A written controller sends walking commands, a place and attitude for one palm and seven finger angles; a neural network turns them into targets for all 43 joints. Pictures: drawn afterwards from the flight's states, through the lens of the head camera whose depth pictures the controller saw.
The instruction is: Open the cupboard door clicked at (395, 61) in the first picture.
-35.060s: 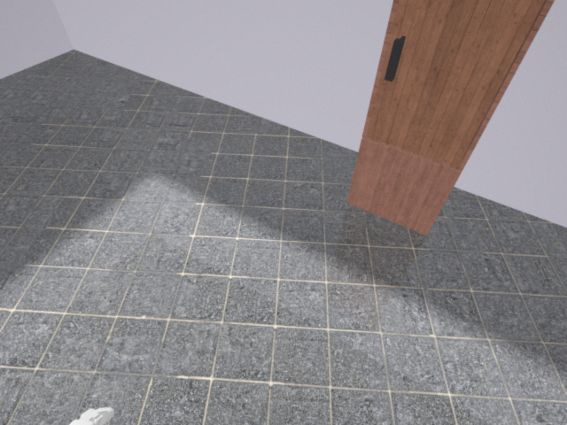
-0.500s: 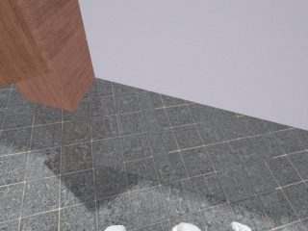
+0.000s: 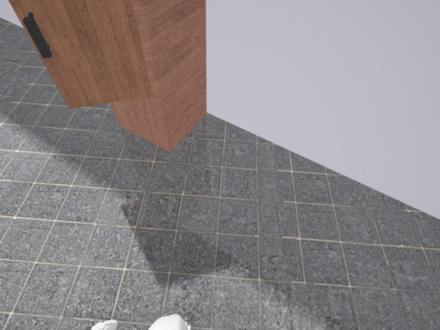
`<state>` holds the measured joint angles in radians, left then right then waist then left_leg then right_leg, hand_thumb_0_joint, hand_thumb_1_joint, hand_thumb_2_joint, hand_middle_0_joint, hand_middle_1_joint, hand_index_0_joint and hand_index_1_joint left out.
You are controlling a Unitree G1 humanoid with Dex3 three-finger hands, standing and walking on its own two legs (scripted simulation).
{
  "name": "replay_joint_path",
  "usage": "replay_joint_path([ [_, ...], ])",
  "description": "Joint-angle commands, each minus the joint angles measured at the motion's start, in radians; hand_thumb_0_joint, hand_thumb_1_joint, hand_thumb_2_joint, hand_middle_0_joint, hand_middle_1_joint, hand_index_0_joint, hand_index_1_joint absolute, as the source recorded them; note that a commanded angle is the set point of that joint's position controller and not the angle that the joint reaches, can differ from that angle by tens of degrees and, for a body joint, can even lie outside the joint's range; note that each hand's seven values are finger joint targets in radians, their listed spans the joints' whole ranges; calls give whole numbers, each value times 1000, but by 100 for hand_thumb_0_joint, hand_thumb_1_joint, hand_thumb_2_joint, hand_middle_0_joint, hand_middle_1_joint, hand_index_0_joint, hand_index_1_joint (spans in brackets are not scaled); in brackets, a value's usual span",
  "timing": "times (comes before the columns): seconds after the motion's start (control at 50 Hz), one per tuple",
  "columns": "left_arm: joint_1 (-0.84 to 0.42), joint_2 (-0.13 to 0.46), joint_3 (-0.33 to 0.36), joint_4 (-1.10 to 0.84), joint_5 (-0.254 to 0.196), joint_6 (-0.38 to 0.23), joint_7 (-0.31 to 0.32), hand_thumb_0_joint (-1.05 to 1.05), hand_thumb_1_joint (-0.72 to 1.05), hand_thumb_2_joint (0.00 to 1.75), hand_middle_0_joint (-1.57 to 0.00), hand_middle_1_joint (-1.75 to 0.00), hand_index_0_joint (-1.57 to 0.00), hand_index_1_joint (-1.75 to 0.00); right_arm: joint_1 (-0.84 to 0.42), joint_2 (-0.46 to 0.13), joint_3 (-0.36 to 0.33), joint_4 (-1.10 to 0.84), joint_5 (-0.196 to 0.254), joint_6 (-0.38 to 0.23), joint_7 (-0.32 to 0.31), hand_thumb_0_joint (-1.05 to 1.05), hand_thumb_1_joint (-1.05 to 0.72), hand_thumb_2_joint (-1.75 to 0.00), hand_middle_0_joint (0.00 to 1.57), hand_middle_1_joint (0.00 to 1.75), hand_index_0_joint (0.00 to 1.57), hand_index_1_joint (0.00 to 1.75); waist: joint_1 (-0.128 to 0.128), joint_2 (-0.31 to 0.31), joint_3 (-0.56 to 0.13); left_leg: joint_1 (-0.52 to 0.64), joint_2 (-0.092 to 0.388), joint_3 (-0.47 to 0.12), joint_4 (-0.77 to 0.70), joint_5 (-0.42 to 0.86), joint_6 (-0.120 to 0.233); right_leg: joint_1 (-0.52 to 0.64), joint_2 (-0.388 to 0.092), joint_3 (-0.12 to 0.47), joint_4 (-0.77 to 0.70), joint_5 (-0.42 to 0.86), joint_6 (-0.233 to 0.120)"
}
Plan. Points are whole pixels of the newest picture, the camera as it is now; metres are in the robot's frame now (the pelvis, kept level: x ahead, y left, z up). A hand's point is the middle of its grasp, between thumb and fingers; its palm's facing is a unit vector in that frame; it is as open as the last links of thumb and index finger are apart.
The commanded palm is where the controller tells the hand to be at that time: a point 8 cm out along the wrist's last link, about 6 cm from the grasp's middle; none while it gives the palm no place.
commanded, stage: turn to face it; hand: left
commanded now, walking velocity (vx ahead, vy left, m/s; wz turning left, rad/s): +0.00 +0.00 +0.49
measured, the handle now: (39, 35) +0.94 +0.64 -0.01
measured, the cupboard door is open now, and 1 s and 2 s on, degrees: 48 48 48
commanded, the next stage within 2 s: take the last steps up to it in 0.48 s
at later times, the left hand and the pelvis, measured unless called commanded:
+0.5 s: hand out of the picture +0.06 +0.21 -0.16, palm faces +0.22 -0.94 -0.27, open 7.3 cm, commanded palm none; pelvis +0.01 -0.01 -0.01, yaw +11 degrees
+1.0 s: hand out of the picture +0.01 +0.25 -0.17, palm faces +0.36 -0.92 -0.18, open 7.3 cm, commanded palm none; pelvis +0.04 +0.05 +0.01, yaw +19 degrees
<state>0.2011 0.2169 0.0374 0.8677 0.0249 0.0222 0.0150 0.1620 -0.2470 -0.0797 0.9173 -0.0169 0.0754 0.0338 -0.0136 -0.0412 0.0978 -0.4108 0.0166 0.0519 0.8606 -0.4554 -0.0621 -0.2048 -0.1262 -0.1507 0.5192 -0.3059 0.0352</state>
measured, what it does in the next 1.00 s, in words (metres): steps on the spot, turning left: left foot, then right foot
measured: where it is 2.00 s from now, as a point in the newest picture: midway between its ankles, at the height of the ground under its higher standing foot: (175, 278)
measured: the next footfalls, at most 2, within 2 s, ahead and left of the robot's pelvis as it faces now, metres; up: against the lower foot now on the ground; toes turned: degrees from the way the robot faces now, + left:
left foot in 0.08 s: +0.05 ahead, +0.12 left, +0.00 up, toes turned +6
right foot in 0.46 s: +0.07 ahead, -0.13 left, +0.00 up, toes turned +8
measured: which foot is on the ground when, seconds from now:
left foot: up 0.00-0.06, down 0.08-0.46, up 0.48-0.76, down 0.78-1.00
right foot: down 0.00-0.08, up 0.10-0.44, down 0.46-0.80, up 0.82-1.00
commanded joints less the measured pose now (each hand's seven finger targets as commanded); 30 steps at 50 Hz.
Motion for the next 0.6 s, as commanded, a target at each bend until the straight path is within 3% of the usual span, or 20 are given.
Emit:
replay_joint_path([
  [0.0, 56, 234, 69, -39, -6, -23, 5, 0, 90, 90, -20, -30, -20, -30, -20, -59, 1, -90, 7, -45, -5, 0, -90, -90, 20, 30, 20, 30, 20, -138, -153, 133, -33, 51, -312, 156, 19, 92, -205, 78, 20, 528, -81],
  [0.02, 41, 221, 65, -42, -11, -19, 1, 0, 90, 90, -20, -30, -20, -30, 24, -89, -8, -79, 6, -50, -5, 0, -90, -90, 20, 30, 20, 30, -8, -63, -168, 252, -8, 7, -408, 282, 36, 5, -184, 47, 110, 446, -36],
  [0.04, 39, 170, 58, -68, -20, -12, -3, 0, 90, 90, -20, -30, -20, -30, 90, -187, -30, -75, -2, -61, -14, 0, -90, -90, 20, 30, 20, 30, -45, 167, -226, 412, 198, -263, -459, 524, 127, -196, -84, -22, 305, 156, 35],
  [0.06, -25, 111, 34, -107, -21, -8, -3, 0, 90, 90, -20, -30, -20, -30, 164, -268, -49, -59, -4, -59, -28, 0, -90, -90, 20, 30, 20, 30, -83, 352, -227, 456, 392, -487, -485, 889, 274, -370, 10, 20, 498, -364, 73],
  [0.08, -69, 137, 35, -115, -16, 2, 3, 0, 90, 90, -20, -30, -20, -30, 192, -273, -48, -40, -8, -54, -36, 0, -90, -90, 20, 30, 20, 30, -90, 234, -231, 420, 406, -456, -457, 860, 319, -360, 0, 124, 593, -350, 47],
  [0.1, -88, 126, 39, -104, -12, 5, 4, 0, 90, 90, -20, -30, -20, -30, 157, -238, -40, -45, -9, -61, -47, 0, -90, -90, 20, 30, 20, 30, -75, 219, -203, 383, 345, -417, -463, 818, 303, -385, -1, 138, 616, -293, 41],
  [0.14, -74, 122, 39, -66, -12, 7, 2, 0, 90, 90, -20, -30, -20, -30, 80, -190, -22, -62, -8, -69, -61, 0, -90, -90, 20, 30, 20, 30, -42, 228, -175, 337, 277, -339, -448, 828, 259, -370, 3, 159, 626, -200, 47],
  [0.16, -57, 116, 40, -52, -13, 11, -1, 0, 90, 90, -20, -30, -20, -30, 59, -174, -15, -63, -8, -69, -63, 0, -90, -90, 20, 30, 20, 30, -24, 213, -161, 320, 250, -296, -452, 818, 242, -345, 13, 155, 606, -168, 46],
  [0.2, -34, 107, 37, -39, -14, 15, -6, 0, 90, 90, -20, -30, -20, -30, 50, -169, -10, -59, -6, -70, -65, 0, -90, -90, 20, 30, 20, 30, -11, 203, -173, 322, 221, -268, -462, 775, 227, -314, 33, 141, 545, -142, 45],
  [0.32, -27, 93, 31, -26, -14, 13, -8, 0, 90, 90, -20, -30, -20, -30, 20, -169, -12, -51, -12, -57, -56, 0, -90, -90, 20, 30, 20, 30, 0, 203, -126, 183, 202, -305, -502, 521, 219, -132, 88, 102, 272, -134, 31],
  [0.38, 46, 96, 35, 2, -16, 2, -4, 0, 90, 90, -20, -30, -20, -30, -10, -159, -11, -49, -5, -51, -52, 0, -90, -90, 20, 30, 20, 30, 37, 180, -131, 95, 158, -299, -454, 431, 178, 42, 111, 85, 43, 27, 21],
  [0.4, 74, 120, 40, 10, -15, -8, 1, 0, 90, 90, -20, -30, -20, -30, -13, -137, -9, -51, 2, -53, -48, 0, -90, -90, 20, 30, 20, 30, 52, 124, -145, 51, 118, -282, -396, 385, 142, 132, 80, 119, -85, 94, 14],
  [0.42, 93, 185, 53, 15, -4, -21, 9, 0, 90, 90, -20, -30, -20, -30, -8, -86, -3, -56, 12, -53, -42, 0, -90, -90, 20, 30, 20, 30, 61, -44, -145, -68, 28, -186, -261, 211, 83, 213, -86, 304, -197, 81, -34],
  [0.44, 94, 253, 65, 9, 3, -25, 10, 0, 90, 90, -20, -30, -20, -30, -9, -44, 6, -78, 10, -51, -39, 0, -90, -90, 20, 30, 20, 30, 62, -259, -122, -123, -78, -66, -46, -84, 34, 163, -297, 498, -274, 156, -147],
  [0.46, 81, 251, 59, -5, 0, -25, 10, 0, 90, 90, -20, -30, -20, -30, -23, -81, -3, -79, 6, -42, -35, 0, -90, -90, 20, 30, 20, 30, 69, -191, -108, -89, -34, -105, 128, -150, 45, 44, -341, 485, -281, 150, -216],
  [0.48, 28, 218, 51, -16, 1, -25, 9, 0, 90, 90, -20, -30, -20, -30, -11, -66, -5, -67, 4, -38, -29, 0, -90, -90, 20, 30, 20, 30, 36, -149, -84, -88, -31, -108, 205, -85, 44, -2, -271, 408, -272, 127, -211],
  [0.5, -6, 181, 48, -19, 0, -29, 12, 0, 90, 90, -20, -30, -20, -30, -8, -68, -10, -40, 0, -31, -30, 0, -90, -90, 20, 30, 20, 30, 18, -192, -67, -110, -13, -101, 254, -47, 36, 10, -222, 363, -250, 207, -193],
  [0.54, -8, 158, 40, -19, -2, -28, 12, 0, 90, 90, -20, -30, -20, -30, -5, -54, -5, -29, 3, -26, -25, 0, -90, -90, 20, 30, 20, 30, 15, -192, -50, -83, -3, -70, 230, -16, 24, 3, -180, 243, -222, 334, -166],
  [0.58, 26, 162, 43, -3, 2, -37, 10, 0, 90, 90, -20, -30, -20, -30, -11, -28, 4, -23, 5, -31, -22, 0, -90, -90, 20, 30, 20, 30, 28, -148, -64, -47, -6, -36, 104, -13, 17, 38, -184, 223, -222, 337, -164],
])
